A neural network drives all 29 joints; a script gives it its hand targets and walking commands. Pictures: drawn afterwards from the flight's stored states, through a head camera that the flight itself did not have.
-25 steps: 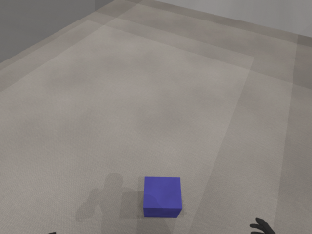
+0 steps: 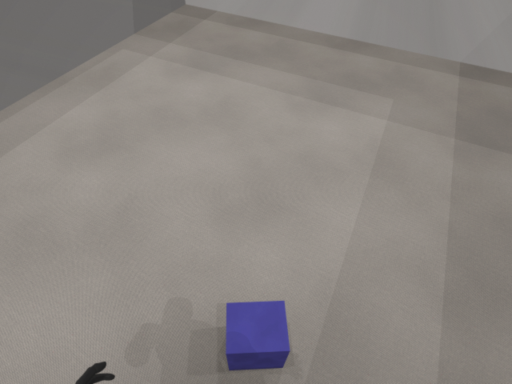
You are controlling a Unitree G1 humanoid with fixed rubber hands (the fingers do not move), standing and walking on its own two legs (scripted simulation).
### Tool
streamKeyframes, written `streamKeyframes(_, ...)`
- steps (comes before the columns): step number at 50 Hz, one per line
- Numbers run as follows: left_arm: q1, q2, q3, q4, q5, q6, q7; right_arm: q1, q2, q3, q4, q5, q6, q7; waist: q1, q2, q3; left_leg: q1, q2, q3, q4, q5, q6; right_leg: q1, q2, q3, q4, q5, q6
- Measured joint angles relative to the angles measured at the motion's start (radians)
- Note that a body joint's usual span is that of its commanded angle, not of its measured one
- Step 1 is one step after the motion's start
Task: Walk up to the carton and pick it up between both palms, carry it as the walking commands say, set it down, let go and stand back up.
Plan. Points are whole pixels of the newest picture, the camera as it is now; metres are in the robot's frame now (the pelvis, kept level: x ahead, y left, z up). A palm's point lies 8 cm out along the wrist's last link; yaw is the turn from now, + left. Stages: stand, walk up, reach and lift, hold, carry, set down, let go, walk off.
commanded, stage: walk up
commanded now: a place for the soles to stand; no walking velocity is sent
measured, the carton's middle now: (255, 336) +0.37 -0.01 -0.66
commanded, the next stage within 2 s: reach and lift in 1.16 s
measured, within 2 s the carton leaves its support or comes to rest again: neither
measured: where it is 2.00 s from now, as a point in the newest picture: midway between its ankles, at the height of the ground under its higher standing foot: outside the picture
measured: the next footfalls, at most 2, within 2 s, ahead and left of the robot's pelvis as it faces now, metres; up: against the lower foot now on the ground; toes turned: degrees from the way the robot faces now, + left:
none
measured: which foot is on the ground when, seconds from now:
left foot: down 0.00-1.00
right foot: down 0.00-1.00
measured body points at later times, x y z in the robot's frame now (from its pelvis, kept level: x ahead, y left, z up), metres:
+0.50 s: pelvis +0.02 +0.01 +0.00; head +0.03 +0.00 +0.45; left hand +0.11 +0.30 -0.13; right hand +0.10 -0.29 -0.13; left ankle -0.01 +0.13 -0.74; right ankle +0.01 -0.11 -0.74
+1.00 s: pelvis +0.03 +0.01 +0.00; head +0.04 +0.01 +0.45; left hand +0.13 +0.30 -0.13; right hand +0.11 -0.29 -0.13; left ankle -0.01 +0.13 -0.74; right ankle +0.01 -0.11 -0.74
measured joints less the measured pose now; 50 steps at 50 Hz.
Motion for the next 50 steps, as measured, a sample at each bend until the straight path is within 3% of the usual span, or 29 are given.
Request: streamKeyframes(50,0.055,0.003,-0.002,-0.032,0.002,0.008,0.01,-0.001,0.013,-0.017,-0.048,-0.006,0.02,0.0,0.016,-0.002,-0.005,0.037,-0.008,0.016,0.012,-0.052,0.013,0.035,-0.014,0.008,0.003,-0.041,0.019)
